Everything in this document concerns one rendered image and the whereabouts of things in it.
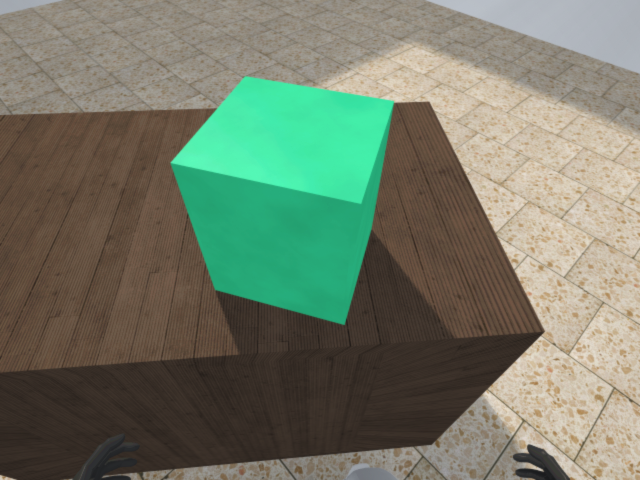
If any carton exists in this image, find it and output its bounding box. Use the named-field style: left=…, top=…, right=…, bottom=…
left=171, top=76, right=394, bottom=325

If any right robot shin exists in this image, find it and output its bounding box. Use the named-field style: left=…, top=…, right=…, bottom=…
left=346, top=463, right=369, bottom=478

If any pedestal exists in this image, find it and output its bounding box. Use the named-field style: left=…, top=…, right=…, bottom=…
left=0, top=102, right=545, bottom=480

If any robot left hand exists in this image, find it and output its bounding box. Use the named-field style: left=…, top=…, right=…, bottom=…
left=72, top=433, right=140, bottom=480

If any robot right hand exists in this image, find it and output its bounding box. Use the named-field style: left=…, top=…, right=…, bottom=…
left=513, top=444, right=570, bottom=480

